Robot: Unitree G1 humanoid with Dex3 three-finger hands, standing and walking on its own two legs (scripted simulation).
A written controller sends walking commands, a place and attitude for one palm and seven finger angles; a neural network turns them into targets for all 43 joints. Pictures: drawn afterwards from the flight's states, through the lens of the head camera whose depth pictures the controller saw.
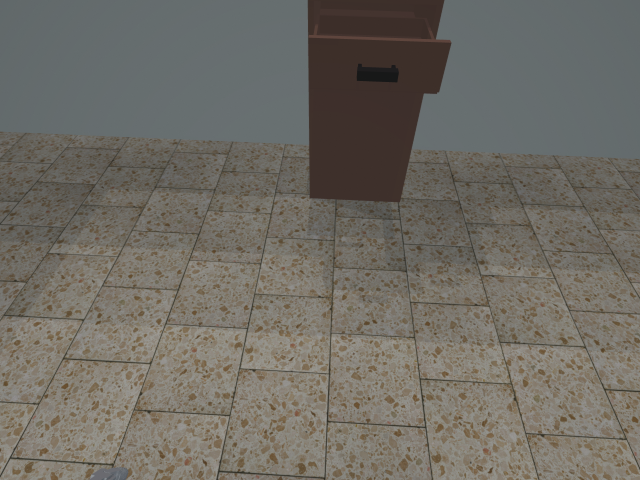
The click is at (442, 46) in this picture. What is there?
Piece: drawer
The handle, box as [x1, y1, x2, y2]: [357, 64, 398, 81]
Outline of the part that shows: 358,64 357,80 397,80 398,71 394,65 392,65 390,68 362,67 361,64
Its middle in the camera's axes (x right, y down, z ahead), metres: +0.15 -0.47 +1.07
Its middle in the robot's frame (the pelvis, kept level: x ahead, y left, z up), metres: +1.13 -0.10 +0.01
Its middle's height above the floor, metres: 0.78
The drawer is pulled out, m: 0.30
